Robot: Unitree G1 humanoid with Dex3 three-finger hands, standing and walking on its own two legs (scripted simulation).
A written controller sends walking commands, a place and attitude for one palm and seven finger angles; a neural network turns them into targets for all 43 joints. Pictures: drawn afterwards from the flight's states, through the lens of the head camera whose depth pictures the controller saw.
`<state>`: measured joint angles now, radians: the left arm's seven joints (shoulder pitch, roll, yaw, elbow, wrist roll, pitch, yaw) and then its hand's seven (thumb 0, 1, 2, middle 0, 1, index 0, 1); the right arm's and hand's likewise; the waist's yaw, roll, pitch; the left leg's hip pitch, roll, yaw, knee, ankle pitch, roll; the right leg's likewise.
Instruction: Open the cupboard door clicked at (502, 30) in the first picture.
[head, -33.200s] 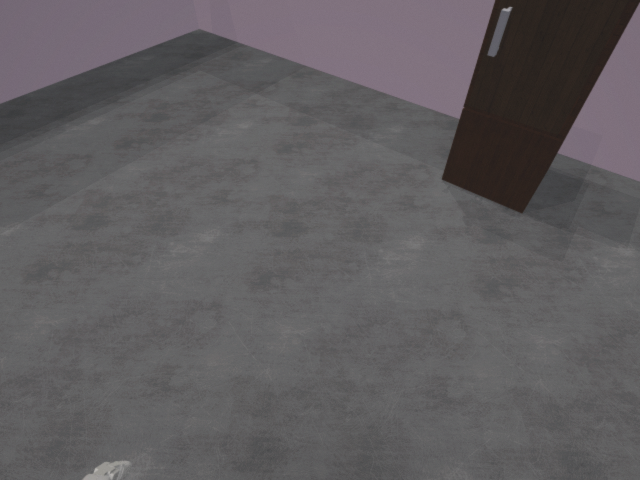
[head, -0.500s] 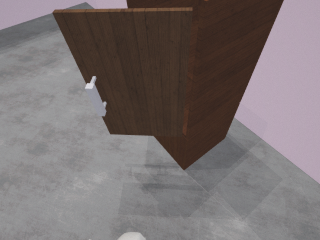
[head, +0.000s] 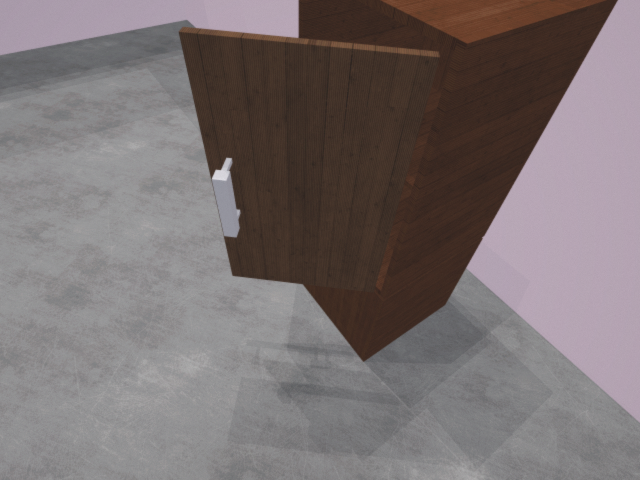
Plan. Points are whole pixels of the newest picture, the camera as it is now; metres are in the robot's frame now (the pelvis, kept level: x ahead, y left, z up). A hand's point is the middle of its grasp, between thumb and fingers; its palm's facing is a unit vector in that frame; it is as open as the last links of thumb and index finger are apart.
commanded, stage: come to a stop and stand still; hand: left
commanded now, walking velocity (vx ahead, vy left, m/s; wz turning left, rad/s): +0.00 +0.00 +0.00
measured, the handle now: (229, 198) +0.59 +0.22 -0.04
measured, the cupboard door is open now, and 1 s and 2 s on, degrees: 49 49 49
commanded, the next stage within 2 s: look again from close up in 0.80 s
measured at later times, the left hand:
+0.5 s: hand out of the picture +0.03 +0.17 -0.18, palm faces +0.03 -0.98 -0.18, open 7.3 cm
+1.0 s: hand out of the picture +0.02 +0.16 -0.18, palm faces +0.03 -0.98 -0.19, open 7.3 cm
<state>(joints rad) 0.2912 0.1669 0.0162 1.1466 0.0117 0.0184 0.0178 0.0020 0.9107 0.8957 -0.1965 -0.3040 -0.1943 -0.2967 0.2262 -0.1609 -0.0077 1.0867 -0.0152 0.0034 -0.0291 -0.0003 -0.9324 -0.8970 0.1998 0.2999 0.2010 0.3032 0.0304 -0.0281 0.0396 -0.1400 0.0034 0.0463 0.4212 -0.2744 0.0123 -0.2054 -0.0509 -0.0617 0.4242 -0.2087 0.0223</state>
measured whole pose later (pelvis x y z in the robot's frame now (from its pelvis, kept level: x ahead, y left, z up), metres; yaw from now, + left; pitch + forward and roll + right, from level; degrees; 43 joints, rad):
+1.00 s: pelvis +0.03 -0.01 -0.01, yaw +1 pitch +0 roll +0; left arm 0.30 0.16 0.01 1.08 0.02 -0.02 0.04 0.01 0.92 0.90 -0.20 -0.30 -0.20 -0.30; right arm 0.29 -0.15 -0.02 1.07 -0.02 -0.03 -0.04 0.00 -0.92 -0.90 0.20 0.30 0.20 0.30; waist -0.01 -0.01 0.04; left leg -0.14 0.02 0.03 0.49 -0.35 0.00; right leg -0.21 -0.04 -0.08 0.51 -0.29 0.01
